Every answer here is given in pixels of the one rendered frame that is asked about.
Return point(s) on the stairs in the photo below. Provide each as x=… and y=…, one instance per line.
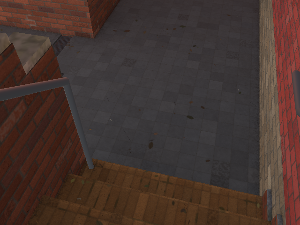
x=115, y=194

